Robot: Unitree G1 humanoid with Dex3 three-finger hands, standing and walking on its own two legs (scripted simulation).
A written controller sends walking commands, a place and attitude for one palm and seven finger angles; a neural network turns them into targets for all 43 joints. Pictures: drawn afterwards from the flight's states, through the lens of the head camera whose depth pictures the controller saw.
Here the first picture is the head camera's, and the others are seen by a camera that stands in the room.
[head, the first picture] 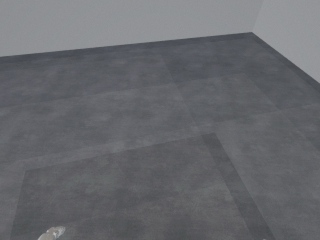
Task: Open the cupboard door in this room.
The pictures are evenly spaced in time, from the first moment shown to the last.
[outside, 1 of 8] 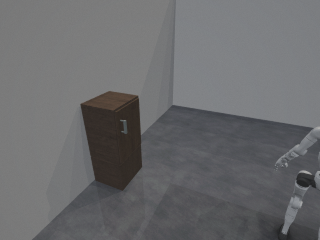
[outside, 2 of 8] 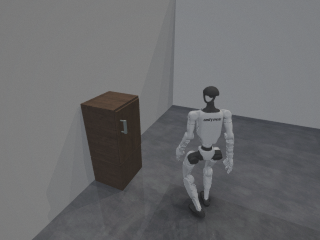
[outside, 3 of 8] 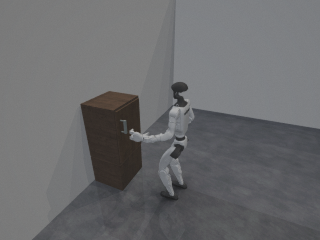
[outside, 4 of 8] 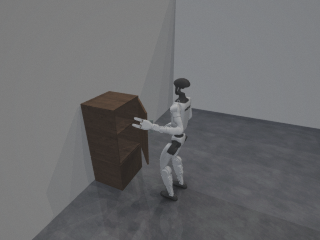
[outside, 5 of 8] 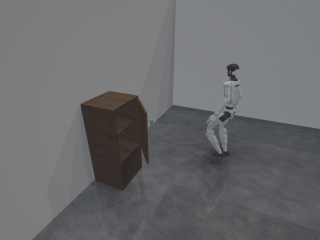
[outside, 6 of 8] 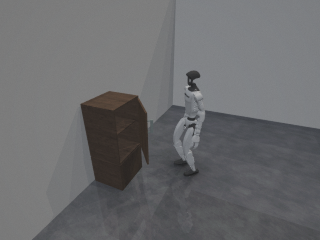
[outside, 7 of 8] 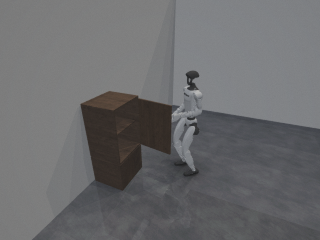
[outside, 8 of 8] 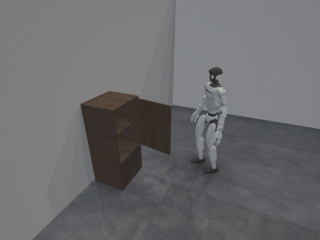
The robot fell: no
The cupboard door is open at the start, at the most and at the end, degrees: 0 84 82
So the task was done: yes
